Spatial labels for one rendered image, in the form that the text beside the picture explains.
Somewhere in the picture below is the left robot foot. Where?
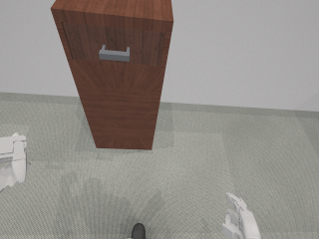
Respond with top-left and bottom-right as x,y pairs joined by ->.
132,223 -> 146,239

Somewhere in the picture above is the robot right hand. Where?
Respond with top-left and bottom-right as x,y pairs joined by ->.
222,192 -> 261,239

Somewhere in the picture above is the drawer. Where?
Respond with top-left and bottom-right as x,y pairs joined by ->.
63,22 -> 164,67

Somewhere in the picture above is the cabinet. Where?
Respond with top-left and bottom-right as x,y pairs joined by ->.
50,0 -> 174,150

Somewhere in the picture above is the handle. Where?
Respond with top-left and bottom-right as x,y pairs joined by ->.
99,45 -> 131,62

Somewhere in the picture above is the robot left hand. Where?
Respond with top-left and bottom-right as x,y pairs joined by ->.
0,132 -> 32,193

